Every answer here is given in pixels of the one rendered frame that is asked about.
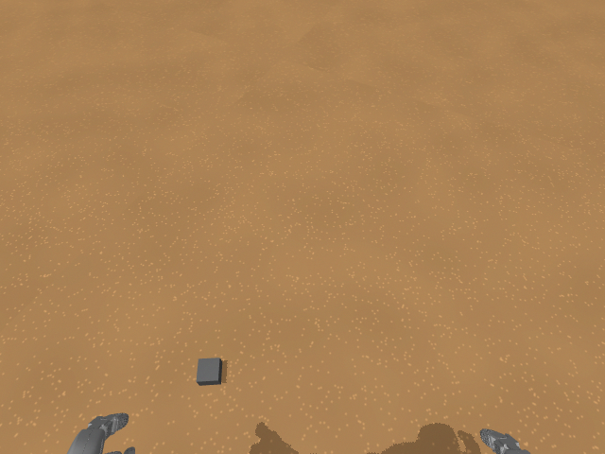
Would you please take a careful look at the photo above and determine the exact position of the left robot hand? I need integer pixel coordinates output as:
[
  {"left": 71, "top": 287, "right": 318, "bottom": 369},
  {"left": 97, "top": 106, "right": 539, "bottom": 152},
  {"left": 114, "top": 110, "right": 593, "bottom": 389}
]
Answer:
[{"left": 67, "top": 413, "right": 135, "bottom": 454}]

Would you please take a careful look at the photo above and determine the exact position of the small box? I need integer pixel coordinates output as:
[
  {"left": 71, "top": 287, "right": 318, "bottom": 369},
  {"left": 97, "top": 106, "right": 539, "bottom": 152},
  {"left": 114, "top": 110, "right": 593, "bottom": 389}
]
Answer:
[{"left": 196, "top": 358, "right": 222, "bottom": 386}]

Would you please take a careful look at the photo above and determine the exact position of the right robot hand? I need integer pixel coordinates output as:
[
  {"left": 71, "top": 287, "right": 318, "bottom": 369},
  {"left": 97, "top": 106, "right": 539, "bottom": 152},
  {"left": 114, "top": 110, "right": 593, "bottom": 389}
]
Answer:
[{"left": 480, "top": 428, "right": 530, "bottom": 454}]

